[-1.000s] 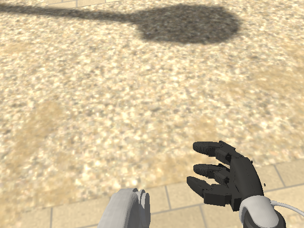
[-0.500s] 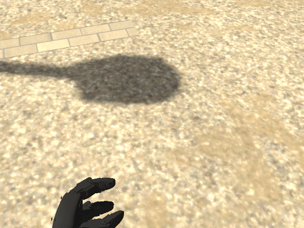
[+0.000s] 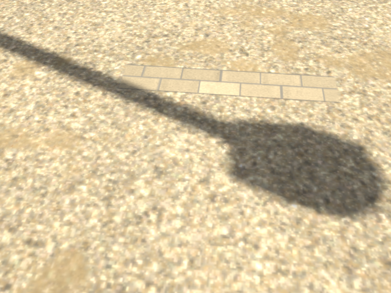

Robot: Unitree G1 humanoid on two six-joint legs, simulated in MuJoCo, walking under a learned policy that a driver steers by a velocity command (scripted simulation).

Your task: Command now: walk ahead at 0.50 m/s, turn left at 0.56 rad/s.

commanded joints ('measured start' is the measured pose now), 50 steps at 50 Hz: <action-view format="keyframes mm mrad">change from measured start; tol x16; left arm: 1 16 136 25 -29 0 1 12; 50 -187 91 -16 67 -13 99 18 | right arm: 1 -97 -32 3 -98 2 -14 9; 6 316 -134 -51 -15 -35 -32 -26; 8 322 -295 -93 -49 12 -29 -62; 12 182 -99 -30 -18 44 -26 -75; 34 407 -38 24 131 25 -19 -89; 50 275 -48 30 290 26 6 -103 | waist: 1 -22 -106 93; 5 -160 -138 -80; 8 -154 151 -382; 12 -41 -63 -55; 30 -79 40 1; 34 -123 -210 -69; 50 -66 -34 47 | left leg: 1 48 -40 83 -105 -38 51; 6 630 -130 4 -274 -108 180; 8 1010 332 -759 -329 531 412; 12 574 153 -309 -427 628 249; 17 512 79 -160 -456 790 173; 30 562 103 -219 -384 513 136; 35 490 -83 -128 -338 -293 19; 40 540 -19 -188 -429 -28 37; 50 555 -10 -179 -463 -66 27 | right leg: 1 -5 -280 41 -1 737 -55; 5 12 -303 -9 466 1146 -51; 6 -155 -269 -15 734 886 -22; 7 -508 -123 -15 1076 -80 26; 8 -687 2 177 1325 -291 54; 21 -576 -103 232 731 139 55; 30 -382 -56 229 378 67 1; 34 -92 -330 490 225 753 -155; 38 -256 -172 378 170 372 -62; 50 -187 -147 363 141 340 -55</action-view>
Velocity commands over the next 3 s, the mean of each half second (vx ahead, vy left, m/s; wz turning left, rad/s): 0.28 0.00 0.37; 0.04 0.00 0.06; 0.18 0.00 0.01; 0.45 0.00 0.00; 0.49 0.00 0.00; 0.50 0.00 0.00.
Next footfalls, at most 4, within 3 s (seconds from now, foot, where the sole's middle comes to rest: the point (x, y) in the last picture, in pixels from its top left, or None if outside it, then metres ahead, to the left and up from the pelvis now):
0.12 left None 0.23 0.09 -0.77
0.64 right None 0.34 -0.06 -0.77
1.54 right None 0.47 -0.10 -0.77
2.06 left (184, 219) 0.76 0.14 -0.77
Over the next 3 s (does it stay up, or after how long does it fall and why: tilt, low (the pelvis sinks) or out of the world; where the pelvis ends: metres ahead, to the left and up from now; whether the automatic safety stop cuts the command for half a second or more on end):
stays up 1.12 0.08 0.01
